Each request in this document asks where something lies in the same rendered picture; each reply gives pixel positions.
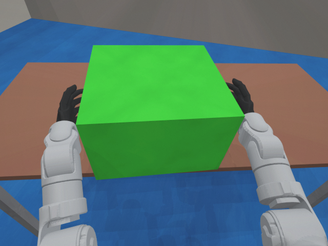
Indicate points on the robot right upper arm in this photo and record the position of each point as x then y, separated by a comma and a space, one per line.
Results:
291, 227

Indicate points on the right robot hand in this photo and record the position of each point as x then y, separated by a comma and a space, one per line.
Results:
241, 95

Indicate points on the robot right forearm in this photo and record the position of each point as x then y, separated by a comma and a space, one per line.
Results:
277, 187

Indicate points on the table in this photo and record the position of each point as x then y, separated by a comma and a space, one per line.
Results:
290, 101

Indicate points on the robot left upper arm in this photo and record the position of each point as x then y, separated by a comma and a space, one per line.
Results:
80, 235

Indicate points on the left robot hand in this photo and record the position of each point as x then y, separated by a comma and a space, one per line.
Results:
67, 110

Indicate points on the carton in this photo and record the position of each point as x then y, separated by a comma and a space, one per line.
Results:
155, 109

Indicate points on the robot left forearm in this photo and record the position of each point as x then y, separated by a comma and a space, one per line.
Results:
61, 176

